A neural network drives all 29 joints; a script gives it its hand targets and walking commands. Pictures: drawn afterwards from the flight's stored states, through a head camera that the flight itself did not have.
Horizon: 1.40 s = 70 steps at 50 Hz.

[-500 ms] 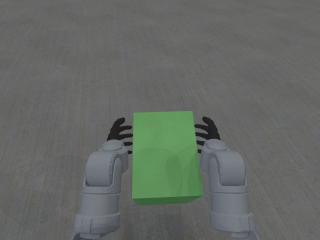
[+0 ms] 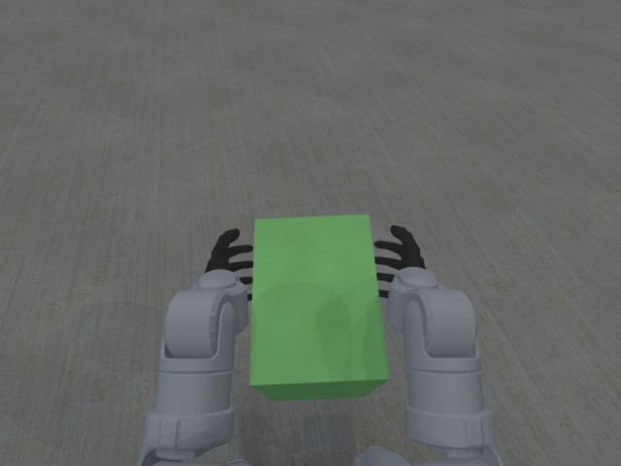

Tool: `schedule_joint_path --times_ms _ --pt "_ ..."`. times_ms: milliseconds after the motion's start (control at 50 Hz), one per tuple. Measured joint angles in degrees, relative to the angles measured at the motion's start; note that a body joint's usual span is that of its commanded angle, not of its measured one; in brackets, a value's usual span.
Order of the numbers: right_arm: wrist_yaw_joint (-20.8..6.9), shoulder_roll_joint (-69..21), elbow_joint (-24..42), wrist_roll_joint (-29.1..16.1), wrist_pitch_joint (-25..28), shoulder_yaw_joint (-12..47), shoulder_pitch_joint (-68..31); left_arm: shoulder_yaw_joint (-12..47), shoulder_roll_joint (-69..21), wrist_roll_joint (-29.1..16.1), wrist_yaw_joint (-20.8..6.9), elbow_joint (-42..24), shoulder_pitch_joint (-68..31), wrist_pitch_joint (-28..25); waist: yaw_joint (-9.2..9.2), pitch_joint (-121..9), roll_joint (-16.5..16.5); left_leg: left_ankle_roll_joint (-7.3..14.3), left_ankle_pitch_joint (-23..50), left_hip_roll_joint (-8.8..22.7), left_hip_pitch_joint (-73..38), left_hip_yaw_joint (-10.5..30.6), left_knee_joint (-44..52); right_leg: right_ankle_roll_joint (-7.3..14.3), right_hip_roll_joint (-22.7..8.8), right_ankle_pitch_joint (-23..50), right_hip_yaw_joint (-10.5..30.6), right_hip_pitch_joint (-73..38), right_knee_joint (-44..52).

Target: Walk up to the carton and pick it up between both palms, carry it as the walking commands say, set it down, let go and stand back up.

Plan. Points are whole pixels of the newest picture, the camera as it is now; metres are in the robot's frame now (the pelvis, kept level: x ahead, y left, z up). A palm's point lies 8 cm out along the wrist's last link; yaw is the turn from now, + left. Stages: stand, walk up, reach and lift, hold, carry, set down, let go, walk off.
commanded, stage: carry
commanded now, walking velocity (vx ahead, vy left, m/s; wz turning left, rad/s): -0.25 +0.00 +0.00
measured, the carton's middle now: (315, 318) +0.32 +0.00 +0.00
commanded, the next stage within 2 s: none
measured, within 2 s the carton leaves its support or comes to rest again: neither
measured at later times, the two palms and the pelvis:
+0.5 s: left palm (197, 391) +0.19 +0.12 +0.10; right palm (433, 395) +0.18 -0.11 +0.11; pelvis -0.13 +0.01 +0.01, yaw -1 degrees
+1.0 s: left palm out of the picture +0.01 +0.11 +0.12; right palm out of the picture +0.00 -0.12 +0.12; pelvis -0.30 +0.01 +0.01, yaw -1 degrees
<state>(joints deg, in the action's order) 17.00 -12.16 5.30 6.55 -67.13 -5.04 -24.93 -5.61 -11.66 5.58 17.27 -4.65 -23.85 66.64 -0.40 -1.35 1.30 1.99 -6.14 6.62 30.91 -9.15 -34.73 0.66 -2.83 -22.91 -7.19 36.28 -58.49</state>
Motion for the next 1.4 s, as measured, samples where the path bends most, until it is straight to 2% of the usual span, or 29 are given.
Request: schedule_joint_path --times_ms 40,80,100,120,140,160,200,240,280,380,440,460,520,560,600,640,680,740,760,800,820,880,940,980,1060,1140,1200,1280,1400 --pt "0.28 0.09 0.47 0.07 0.18 -0.17 0.22 0.41 0.11 -1.01 0.03 -0.99 0.21 0.37 -0.89 -0.23 0.02 -0.34 2.26 0.27 0.14 -0.37 2.54 0.2 0.7 -0.73 -0.22 -4.38 3.58" --pt "0.46 0.0 0.86 0.48 0.72 -0.12 -0.02 0.63 0.12 -1.22 -0.13 -2.0 0.22 0.23 -1.63 -0.82 -0.17 -0.62 3.86 0.24 1.16 -0.69 3.65 0.47 0.93 -0.06 -0.46 -10.61 13.45" --pt "0.55 -0.08 0.85 0.75 1.09 -0.11 -0.3 0.58 0.05 -1.09 -0.27 -2.21 0.08 -0.03 -2.08 -1.12 -0.22 -0.8 4.3 0.37 1.99 -0.93 3.49 0.93 0.89 2.89 -0.57 -13.07 18.91" --pt "0.56 -0.04 0.72 1.03 1.72 -0.17 -0.25 0.74 -0.02 -0.92 -0.48 -1.88 0.07 -0.64 -2.43 -0.89 0.72 -1.42 3.17 1.1 2.72 -0.49 2.79 1.53 1.62 4.77 -0.88 -12.92 20.03" --pt "0.57 0.22 0.8 1.08 2.09 -0.11 0.43 1.1 -0.01 -0.96 -0.69 -1.25 0.14 -0.95 -2.48 -0.81 0.58 -2.16 -3.36 0.65 3.62 0.31 0.55 1.92 1.56 5.09 -0.81 -12.31 19.89" --pt "0.58 0.51 1.0 0.76 2.13 -0.1 1.22 1.38 0.06 -1.18 -0.88 -0.73 0.24 -0.99 -2.2 -0.62 -0.19 -2.82 -9.99 -0.67 4.92 1.6 -4.22 2.14 0.94 5.16 -0.63 -11.96 20.07" --pt "0.73 0.87 1.2 -0.3 1.98 -0.02 2.07 1.55 0.27 -1.44 -1.3 -0.69 0.74 -0.73 -1.06 0.09 -1.47 -3.54 -16.27 -3.59 6.85 4.07 -15.56 2.13 -0.37 6.39 -0.11 -12.16 22.01" --pt "0.85 0.85 1.77 -1.39 1.86 0.4 1.94 1.24 0.45 -1.2 -1.39 -1.77 1.21 -0.75 0.31 0.75 -1.98 -4.06 -16.54 -5.07 6.69 4.83 -23.44 1.98 -1.19 8.48 0.53 -12.11 23.94" --pt "0.98 0.62 2.74 -2.2 1.98 0.92 1.33 0.49 0.42 -0.77 -1.26 -2.98 1.14 -1.27 1.66 1.05 -2.01 -4.79 -16.92 -5.4 4.4 4.73 -25.36 1.73 -1.64 10.16 1.07 -11.38 24.87" --pt "1.36 0.15 4.22 -2.23 2.34 1.14 0.23 -0.43 -0.24 0.6 -0.69 -3.1 -0.47 -2.35 3.11 0.36 -1.84 -5.62 -20.4 -5.28 -5.89 4.76 -13.77 1.14 -1.75 13.59 1.32 -8.44 25.96" --pt "1.26 -0.05 4.26 -1.98 2.06 0.61 -0.25 -0.21 -0.44 0.91 -0.05 -2.91 -1.02 -1.99 3.32 -0.07 -1.97 -4.87 -14.57 -4.85 -13.33 4.41 0.59 0.48 -1.62 15.6 0.74 -6.22 25.74" --pt "1.05 -0.07 3.87 -1.89 2.29 0.67 -0.19 -0.24 -0.36 0.88 0.08 -2.86 -0.89 -2.05 3.32 0.17 -3.26 -3.75 -13.92 -5.64 -13.0 4.22 1.22 0.08 -2.45 16.02 1.05 -5.41 25.08" --pt "-0.1 0.17 1.85 -2.12 1.9 1.34 0.4 -0.07 0.63 -0.25 0.01 -3.27 1.65 -1.36 1.81 0.65 -3.07 -1.67 -12.99 -4.78 -11.01 4.39 -0.42 -1.22 -0.88 0.39 1.79 -2.61 13.71" --pt "-0.52 0.42 1.31 -2.0 1.51 1.46 1.0 0.2 1.06 -1.58 -0.11 -3.72 2.75 -0.67 0.36 1.05 -1.95 -1.51 -11.38 -3.41 -10.43 4.8 0.21 -1.58 0.69 -3.59 1.78 -1.73 4.57" --pt "-0.42 0.6 1.61 -1.57 1.66 1.01 1.44 0.9 1.19 -2.95 -0.19 -4.65 3.08 -0.31 -1.16 1.26 -1.01 -1.72 -9.62 -2.37 -9.41 5.18 0.73 -1.96 1.41 -4.01 1.54 -2.87 1.31" --pt "-0.15 0.62 2.2 -0.93 2.13 0.46 1.5 1.65 1.11 -3.64 -0.23 -5.55 2.86 -0.38 -2.35 1.17 -0.37 -1.94 -8.19 -1.79 -7.89 5.41 0.68 -2.27 1.55 -4.23 1.34 -5.7 3.6" --pt "-0.15 0.53 2.55 -0.39 2.43 0.28 1.29 1.99 0.98 -3.4 -0.19 -5.77 2.48 -0.64 -2.91 0.57 0.03 -2.11 -7.04 -1.57 -6.01 5.43 0.19 -2.27 1.45 -3.62 1.22 -9.65 9.89" --pt "0.05 0.39 1.97 0.28 2.47 0.45 0.84 1.81 0.73 -2.41 -0.38 -4.76 1.91 -0.9 -3.17 -0.91 0.18 -2.55 -5.79 -1.65 -2.94 4.85 -1.38 -1.21 0.79 5.45 0.9 -16.19 24.4" --pt "0.1 0.55 1.6 0.43 2.72 0.45 1.19 2.03 0.67 -2.11 -0.57 -3.71 1.89 -1.2 -3.02 -1.09 0.93 -2.59 -7.28 -1.38 -2.17 5.05 -2.09 -0.57 1.13 7.17 0.78 -15.51 24.55" --pt "0.42 1.15 1.35 -0.03 2.41 0.5 2.79 2.75 0.73 -2.05 -0.91 -1.6 1.97 -0.93 -1.86 -1.67 0.47 -3.15 -16.21 -2.56 -0.72 5.13 -6.6 0.08 0.33 7.57 0.86 -14.29 24.19" --pt "0.54 1.38 1.21 -0.46 2.08 0.52 3.41 2.96 0.78 -1.92 -1.15 -0.9 2.08 -0.58 -0.98 -1.92 0.05 -3.31 -18.07 -3.27 -0.28 5.14 -9.47 0.14 -0.23 7.96 0.86 -14.1 24.73" --pt "0.62 1.58 1.48 -2.06 1.09 1.11 3.89 2.75 0.88 -0.74 -1.29 -0.4 2.36 -0.08 1.48 -2.59 -0.62 -3.59 -17.0 -3.97 -2.32 4.59 -11.39 -0.04 -1.08 10.3 1.18 -13.38 26.49" --pt "0.65 1.25 1.55 -2.81 0.77 1.58 2.96 1.7 0.67 0.55 -0.72 -0.2 1.82 -0.41 3.16 -3.45 -0.52 -3.91 -14.94 -3.81 -8.74 3.82 -2.51 -0.3 -1.04 11.94 1.26 -11.74 26.27" --pt "0.66 0.95 0.9 -2.6 0.98 1.62 2.28 1.0 0.46 1.18 -0.38 0.49 1.17 -0.76 3.75 -3.58 -1.16 -3.38 -9.76 -4.0 -10.64 3.45 2.26 -0.61 -1.47 12.67 0.98 -10.98 25.84" --pt "0.17 0.53 -2.13 -1.86 0.36 1.63 1.21 0.39 0.81 0.82 -0.07 0.72 2.1 0.48 1.77 -3.69 -2.14 -1.89 -7.16 -3.75 -10.55 2.68 2.75 -1.26 -2.14 12.42 -0.05 -11.63 27.65" --pt "0.31 0.2 -3.85 0.16 0.35 0.49 0.41 0.73 0.68 -0.33 -0.04 1.05 1.77 1.49 -0.73 -3.89 -2.79 -2.11 -6.39 -3.19 -9.8 2.04 2.68 -1.03 -2.82 13.05 -1.31 -11.31 27.99" --pt "0.25 0.12 -4.69 1.28 0.65 -0.66 0.23 1.39 0.54 -0.56 -0.26 1.96 1.37 1.67 -1.68 -4.05 -2.96 -2.38 -7.99 -2.93 -8.9 1.41 2.03 -0.81 -3.19 13.19 -1.44 -10.77 27.81" --pt "0.01 -0.04 -5.55 1.88 1.0 -1.21 -0.18 0.94 0.27 0.05 -0.62 3.39 0.7 1.07 -1.65 -3.75 -2.49 -2.53 -9.36 -2.78 -7.83 0.75 1.43 -0.71 -3.26 13.42 -0.92 -9.96 27.74" --pt "-0.88 -0.46 -9.74 3.21 3.47 -2.68 -1.28 -1.47 -0.45 2.08 -1.91 8.52 -1.08 -1.89 -0.44 -2.89 -1.63 -2.21 -9.16 -2.67 -6.69 0.56 0.77 -0.4 -3.0 10.93 -0.19 -8.53 26.24"
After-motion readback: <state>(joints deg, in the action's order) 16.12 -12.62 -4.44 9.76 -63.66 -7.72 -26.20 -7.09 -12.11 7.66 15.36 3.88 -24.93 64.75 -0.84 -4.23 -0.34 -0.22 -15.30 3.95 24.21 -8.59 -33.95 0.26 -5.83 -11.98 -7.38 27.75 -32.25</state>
